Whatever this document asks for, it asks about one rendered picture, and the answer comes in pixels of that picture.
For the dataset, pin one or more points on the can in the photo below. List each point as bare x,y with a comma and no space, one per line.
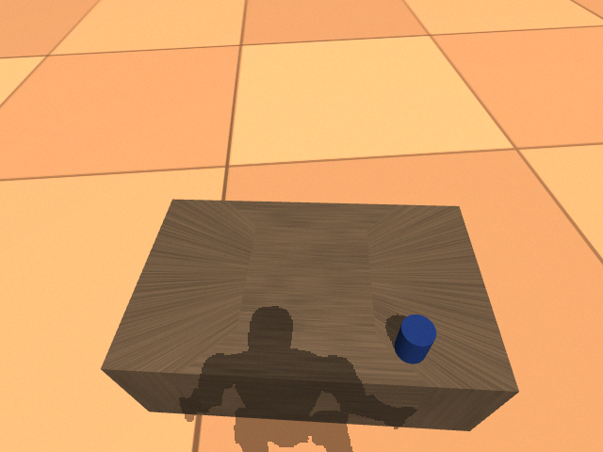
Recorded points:
415,338

